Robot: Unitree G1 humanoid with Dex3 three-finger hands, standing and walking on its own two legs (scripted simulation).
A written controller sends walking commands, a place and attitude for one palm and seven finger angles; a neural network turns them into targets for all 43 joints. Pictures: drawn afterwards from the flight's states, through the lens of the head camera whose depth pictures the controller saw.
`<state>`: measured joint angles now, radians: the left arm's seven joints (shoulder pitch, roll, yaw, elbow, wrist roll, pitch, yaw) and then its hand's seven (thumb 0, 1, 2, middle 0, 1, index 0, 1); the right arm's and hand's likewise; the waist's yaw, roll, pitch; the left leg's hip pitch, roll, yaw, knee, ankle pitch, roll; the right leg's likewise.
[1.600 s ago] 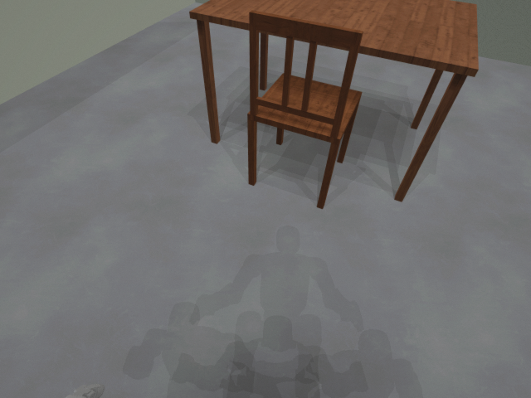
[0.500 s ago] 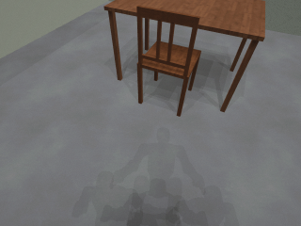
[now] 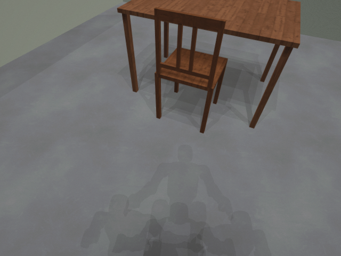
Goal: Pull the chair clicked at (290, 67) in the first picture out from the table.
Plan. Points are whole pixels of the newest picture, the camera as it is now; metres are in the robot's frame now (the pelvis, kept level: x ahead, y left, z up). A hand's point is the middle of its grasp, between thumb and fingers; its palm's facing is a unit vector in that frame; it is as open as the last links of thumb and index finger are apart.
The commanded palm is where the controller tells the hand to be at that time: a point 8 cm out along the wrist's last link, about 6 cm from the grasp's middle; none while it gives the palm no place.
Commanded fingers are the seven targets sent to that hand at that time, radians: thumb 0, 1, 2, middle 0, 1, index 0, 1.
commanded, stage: walk to a spot facing it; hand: left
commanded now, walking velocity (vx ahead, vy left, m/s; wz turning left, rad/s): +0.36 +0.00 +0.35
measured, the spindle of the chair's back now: (179, 46) +1.24 +0.01 -0.11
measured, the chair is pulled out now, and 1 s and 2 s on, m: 0.00 0.00 0.00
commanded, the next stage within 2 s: turn to face it in 1.00 s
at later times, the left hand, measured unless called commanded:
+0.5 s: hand out of the picture +0.15 +0.20 -0.18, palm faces +0.07 -0.98 -0.16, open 7.3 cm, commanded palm none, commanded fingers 0.00 0.90 0.90 -0.20 -0.30 -0.20 -0.30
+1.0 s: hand (112, 218) +0.26 +0.20 -0.19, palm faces +0.33 -0.93 -0.18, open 7.3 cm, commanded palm none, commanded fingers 0.00 0.90 0.90 -0.20 -0.30 -0.20 -0.30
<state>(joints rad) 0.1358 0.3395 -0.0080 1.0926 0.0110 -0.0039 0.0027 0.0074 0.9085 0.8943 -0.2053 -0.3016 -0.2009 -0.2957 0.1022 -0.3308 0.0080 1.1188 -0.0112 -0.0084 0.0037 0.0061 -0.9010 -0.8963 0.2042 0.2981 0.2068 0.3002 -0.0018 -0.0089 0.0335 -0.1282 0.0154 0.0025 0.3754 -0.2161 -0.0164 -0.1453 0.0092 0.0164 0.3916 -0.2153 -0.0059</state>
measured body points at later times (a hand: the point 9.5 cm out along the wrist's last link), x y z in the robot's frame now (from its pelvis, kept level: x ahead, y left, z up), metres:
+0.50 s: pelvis +0.12 +0.02 -0.01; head +0.15 +0.03 +0.44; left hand +0.15 +0.26 -0.16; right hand +0.01 -0.18 -0.15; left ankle +0.01 +0.12 -0.75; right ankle +0.22 -0.11 -0.70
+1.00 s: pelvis +0.33 +0.02 -0.01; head +0.34 +0.05 +0.44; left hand +0.25 +0.24 -0.18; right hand +0.51 -0.19 -0.13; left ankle +0.40 +0.16 -0.72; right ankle +0.30 -0.11 -0.75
